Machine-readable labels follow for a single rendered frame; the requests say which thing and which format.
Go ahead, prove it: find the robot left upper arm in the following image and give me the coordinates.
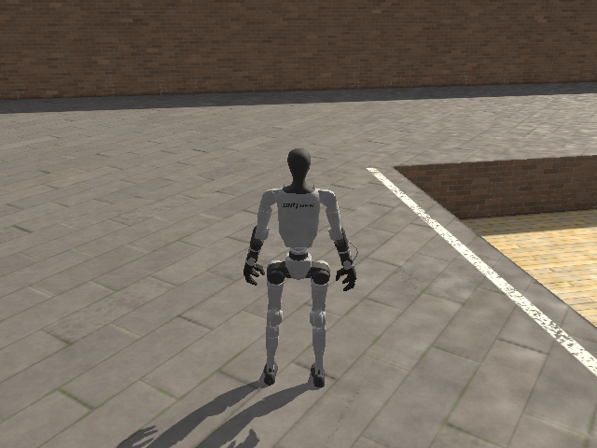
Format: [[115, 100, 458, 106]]
[[254, 189, 280, 240]]

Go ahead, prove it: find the left robot hand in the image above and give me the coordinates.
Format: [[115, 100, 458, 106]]
[[243, 263, 265, 286]]

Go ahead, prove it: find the robot right forearm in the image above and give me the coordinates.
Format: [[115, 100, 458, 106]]
[[334, 226, 354, 270]]

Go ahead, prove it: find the right robot thigh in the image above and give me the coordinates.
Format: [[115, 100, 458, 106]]
[[310, 260, 330, 328]]

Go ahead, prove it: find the robot right upper arm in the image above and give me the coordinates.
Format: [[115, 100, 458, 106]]
[[318, 189, 343, 241]]

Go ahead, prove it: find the robot right shin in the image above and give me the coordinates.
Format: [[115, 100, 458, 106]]
[[312, 311, 326, 374]]

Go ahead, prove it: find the right robot hand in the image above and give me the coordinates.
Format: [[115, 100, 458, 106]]
[[336, 266, 357, 291]]

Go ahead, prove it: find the robot left forearm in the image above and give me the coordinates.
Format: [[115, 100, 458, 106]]
[[245, 226, 264, 266]]

